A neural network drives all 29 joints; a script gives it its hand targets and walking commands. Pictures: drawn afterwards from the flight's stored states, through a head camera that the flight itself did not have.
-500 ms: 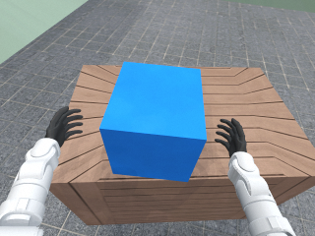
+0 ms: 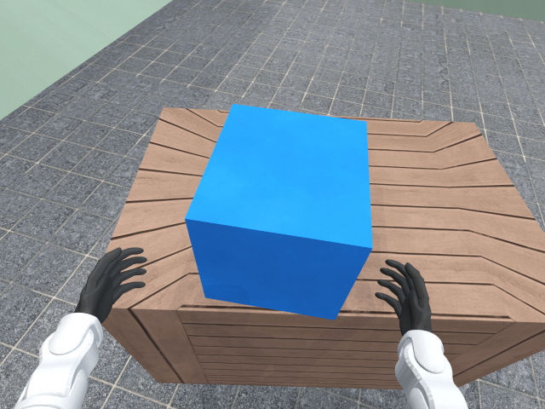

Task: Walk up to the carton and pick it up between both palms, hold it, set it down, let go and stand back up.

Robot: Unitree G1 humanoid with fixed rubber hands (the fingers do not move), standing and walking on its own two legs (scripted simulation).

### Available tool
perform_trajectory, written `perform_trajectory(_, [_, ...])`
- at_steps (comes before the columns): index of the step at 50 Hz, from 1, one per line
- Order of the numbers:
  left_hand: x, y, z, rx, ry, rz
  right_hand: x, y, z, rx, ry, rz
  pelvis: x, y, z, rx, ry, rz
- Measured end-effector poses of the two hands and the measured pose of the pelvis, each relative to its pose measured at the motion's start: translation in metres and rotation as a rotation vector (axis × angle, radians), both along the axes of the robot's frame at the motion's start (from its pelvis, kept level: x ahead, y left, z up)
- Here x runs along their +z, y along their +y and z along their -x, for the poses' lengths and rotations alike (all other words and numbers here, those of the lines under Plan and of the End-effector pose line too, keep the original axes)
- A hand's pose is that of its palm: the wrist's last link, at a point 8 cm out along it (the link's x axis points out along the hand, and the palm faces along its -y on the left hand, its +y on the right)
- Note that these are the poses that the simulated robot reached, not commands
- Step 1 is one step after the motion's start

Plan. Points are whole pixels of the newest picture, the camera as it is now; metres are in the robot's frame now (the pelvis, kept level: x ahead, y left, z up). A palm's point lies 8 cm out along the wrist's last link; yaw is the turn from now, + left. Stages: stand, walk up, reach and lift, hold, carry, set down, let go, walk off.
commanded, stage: set down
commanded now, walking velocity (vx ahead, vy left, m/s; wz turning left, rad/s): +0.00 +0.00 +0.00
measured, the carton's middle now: (283, 211) +0.45 -0.03 -0.01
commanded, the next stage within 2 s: let go in 1.52 s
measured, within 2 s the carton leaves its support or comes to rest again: neither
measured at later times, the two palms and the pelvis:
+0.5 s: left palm (86, 367) +0.19 +0.26 -0.02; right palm (407, 365) +0.18 -0.19 -0.03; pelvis +0.01 +0.00 +0.00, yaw +0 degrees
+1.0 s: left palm (95, 387) +0.17 +0.25 -0.05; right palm (406, 363) +0.18 -0.20 -0.05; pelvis +0.01 +0.00 +0.00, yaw +0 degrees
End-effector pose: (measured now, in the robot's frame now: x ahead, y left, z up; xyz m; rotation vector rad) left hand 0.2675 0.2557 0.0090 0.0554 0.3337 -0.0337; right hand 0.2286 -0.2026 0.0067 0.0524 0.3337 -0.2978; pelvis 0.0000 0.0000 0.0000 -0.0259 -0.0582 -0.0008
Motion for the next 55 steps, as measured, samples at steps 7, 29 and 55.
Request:
perform_trajectory(7, [-0.009, 0.003, 0.020, 0.012, 0.002, -0.004, -0.009, 0.005, 0.012, -0.001, 0.003, -0.008, -0.002, -0.002, -0.002, 0.008, -0.007, 0.001])
perform_trajectory(29, [-0.037, 0.004, 0.088, 0.000, 0.063, -0.025, -0.042, 0.012, 0.055, -0.014, 0.052, 0.014, -0.006, -0.001, -0.009, -0.002, -0.046, 0.003])
perform_trajectory(55, [-0.065, -0.009, 0.098, 0.059, 0.255, -0.077, -0.064, -0.002, 0.048, 0.111, 0.181, 0.058, -0.001, -0.002, -0.012, -0.010, -0.078, -0.004])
